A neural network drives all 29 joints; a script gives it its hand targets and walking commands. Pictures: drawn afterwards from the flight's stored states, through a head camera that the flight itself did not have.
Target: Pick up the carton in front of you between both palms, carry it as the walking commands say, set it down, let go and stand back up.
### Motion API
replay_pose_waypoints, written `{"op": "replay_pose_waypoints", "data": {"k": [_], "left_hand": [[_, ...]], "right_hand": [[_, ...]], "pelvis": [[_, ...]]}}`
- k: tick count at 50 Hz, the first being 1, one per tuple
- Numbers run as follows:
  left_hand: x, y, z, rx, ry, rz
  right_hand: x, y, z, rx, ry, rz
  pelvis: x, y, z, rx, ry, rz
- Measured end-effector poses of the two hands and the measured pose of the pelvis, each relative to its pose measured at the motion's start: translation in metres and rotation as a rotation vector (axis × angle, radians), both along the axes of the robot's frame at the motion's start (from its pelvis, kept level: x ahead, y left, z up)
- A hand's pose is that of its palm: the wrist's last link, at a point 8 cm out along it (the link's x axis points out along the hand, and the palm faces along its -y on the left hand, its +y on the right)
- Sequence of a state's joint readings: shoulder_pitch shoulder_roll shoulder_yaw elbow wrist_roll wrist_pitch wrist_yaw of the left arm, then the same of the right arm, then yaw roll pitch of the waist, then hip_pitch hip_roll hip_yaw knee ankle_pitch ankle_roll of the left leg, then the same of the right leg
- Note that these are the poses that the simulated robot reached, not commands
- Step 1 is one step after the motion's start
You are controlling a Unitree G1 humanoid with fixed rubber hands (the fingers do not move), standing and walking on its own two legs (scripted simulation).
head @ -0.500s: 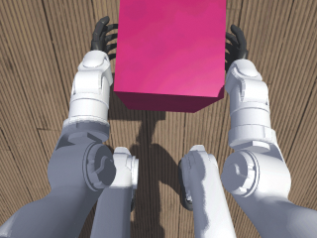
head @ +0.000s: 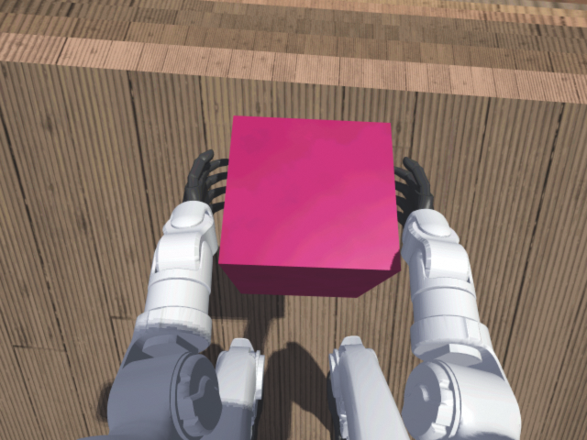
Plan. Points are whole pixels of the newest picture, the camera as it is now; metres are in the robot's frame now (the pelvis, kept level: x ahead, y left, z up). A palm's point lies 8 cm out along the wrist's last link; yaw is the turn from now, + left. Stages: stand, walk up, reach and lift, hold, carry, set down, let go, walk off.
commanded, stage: reach and lift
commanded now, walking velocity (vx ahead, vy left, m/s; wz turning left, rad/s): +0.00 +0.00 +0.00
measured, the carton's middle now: (304, 220) +0.44 -0.01 -0.10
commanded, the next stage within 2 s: hold in 1.80 s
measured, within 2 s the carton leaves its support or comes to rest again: neither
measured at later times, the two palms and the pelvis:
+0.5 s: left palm (148, 193) +0.38 +0.14 +0.12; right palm (472, 196) +0.38 -0.16 +0.12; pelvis +0.05 +0.00 +0.13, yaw +0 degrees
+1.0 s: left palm (90, 184) +0.35 +0.15 +0.20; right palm (533, 183) +0.35 -0.15 +0.20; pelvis +0.05 +0.00 +0.18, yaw +0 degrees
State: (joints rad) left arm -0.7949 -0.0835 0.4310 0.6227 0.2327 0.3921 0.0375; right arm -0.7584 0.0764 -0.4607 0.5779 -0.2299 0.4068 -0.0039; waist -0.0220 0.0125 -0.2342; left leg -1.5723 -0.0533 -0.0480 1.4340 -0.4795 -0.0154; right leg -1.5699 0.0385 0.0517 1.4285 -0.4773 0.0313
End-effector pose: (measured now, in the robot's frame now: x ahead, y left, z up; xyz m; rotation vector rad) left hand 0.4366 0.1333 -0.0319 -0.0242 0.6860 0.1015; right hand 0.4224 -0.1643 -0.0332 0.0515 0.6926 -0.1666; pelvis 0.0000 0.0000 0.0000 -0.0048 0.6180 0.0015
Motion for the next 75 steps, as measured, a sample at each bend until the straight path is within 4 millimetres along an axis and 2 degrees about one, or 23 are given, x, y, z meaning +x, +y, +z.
{"op": "replay_pose_waypoints", "data": {"k": [25, 32, 39, 43, 55, 75], "left_hand": [[-0.054, 0.007, 0.152, 0.007, -0.004, 0.024], [-0.068, 0.009, 0.193, 0.009, -0.023, 0.029], [-0.078, 0.011, 0.228, 0.031, -0.042, 0.016], [-0.082, 0.012, 0.236, 0.035, -0.027, 0.011], [-0.085, 0.012, 0.236, 0.032, -0.017, 0.014], [-0.077, 0.011, 0.246, 0.061, -0.018, -0.006]], "right_hand": [[-0.046, 0.006, 0.153, -0.002, -0.004, 0.023], [-0.057, 0.009, 0.193, -0.007, -0.022, 0.033], [-0.065, 0.010, 0.229, -0.032, -0.041, 0.055], [-0.070, 0.010, 0.237, -0.032, -0.026, 0.059], [-0.074, 0.010, 0.236, -0.025, -0.017, 0.053], [-0.065, 0.010, 0.246, -0.056, -0.016, 0.076]], "pelvis": [[0.047, -0.004, 0.132, 0.004, -0.352, -0.002], [0.058, -0.004, 0.158, 0.004, -0.480, -0.002], [0.061, -0.004, 0.173, 0.004, -0.606, 0.000], [0.058, -0.004, 0.176, 0.003, -0.657, 0.000], [0.048, -0.003, 0.176, 0.004, -0.701, -0.002], [0.065, -0.004, 0.182, 0.004, -0.709, -0.003]]}}
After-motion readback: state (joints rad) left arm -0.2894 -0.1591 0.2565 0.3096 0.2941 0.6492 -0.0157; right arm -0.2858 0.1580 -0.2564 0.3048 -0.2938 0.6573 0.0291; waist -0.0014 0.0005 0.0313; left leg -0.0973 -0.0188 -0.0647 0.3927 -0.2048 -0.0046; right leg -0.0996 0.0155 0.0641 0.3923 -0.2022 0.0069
